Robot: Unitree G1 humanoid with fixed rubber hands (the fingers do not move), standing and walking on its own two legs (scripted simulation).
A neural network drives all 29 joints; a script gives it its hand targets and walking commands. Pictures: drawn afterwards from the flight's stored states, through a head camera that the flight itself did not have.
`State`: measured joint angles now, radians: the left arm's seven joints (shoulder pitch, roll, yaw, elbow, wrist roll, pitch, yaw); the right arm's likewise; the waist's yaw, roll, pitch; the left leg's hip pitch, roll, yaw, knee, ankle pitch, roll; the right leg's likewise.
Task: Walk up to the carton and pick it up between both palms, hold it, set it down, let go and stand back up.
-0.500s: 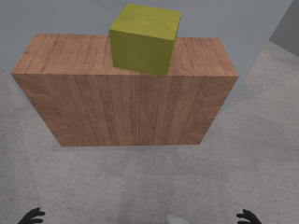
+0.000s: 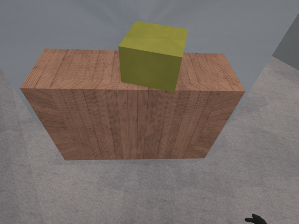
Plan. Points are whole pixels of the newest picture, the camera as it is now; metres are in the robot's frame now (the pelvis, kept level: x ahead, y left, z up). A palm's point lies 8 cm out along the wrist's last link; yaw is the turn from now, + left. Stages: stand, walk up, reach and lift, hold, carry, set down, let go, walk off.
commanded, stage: walk up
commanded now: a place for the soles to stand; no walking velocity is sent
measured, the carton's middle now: (154, 55) +0.82 -0.05 +0.01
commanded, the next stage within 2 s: none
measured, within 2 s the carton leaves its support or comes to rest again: neither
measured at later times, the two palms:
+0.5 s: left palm (43, 181) +0.27 +0.30 -0.07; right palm (256, 206) +0.20 -0.32 -0.09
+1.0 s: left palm (45, 149) +0.38 +0.33 -0.08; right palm (235, 160) +0.33 -0.29 -0.06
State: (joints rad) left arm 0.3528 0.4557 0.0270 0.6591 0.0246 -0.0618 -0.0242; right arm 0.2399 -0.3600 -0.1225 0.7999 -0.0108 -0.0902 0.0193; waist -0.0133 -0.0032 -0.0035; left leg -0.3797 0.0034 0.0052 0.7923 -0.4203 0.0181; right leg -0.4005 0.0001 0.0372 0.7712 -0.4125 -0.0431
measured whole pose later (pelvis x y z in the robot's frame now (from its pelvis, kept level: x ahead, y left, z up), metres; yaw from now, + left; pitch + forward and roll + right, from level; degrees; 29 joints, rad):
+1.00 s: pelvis +0.28 +0.03 +0.01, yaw +0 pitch -4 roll -2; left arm 0.32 0.45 0.03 0.66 0.02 -0.05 -0.05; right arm 0.37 -0.36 -0.12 0.78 -0.01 -0.12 0.02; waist 0.00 -0.03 0.11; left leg -0.27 0.04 0.03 0.70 -0.37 0.03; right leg -0.45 0.01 0.05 1.03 -0.35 -0.06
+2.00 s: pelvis +0.39 -0.03 +0.00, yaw -3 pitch -1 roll -1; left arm 0.31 0.45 0.03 0.67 0.02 -0.01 -0.02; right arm 0.22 -0.36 -0.05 0.79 -0.01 -0.06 -0.02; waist 0.01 -0.03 0.04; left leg -0.43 0.04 0.03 0.77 -0.31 0.02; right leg -0.37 0.03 0.04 0.76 -0.37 -0.01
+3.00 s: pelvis +0.40 -0.03 +0.00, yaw -3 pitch +0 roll -1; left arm 0.31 0.45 0.03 0.68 0.02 -0.04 0.00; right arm 0.15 -0.36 -0.03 0.83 -0.01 -0.01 0.00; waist 0.01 -0.02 0.01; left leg -0.43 0.04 0.03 0.77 -0.33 0.01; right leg -0.37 0.03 0.04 0.76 -0.38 -0.01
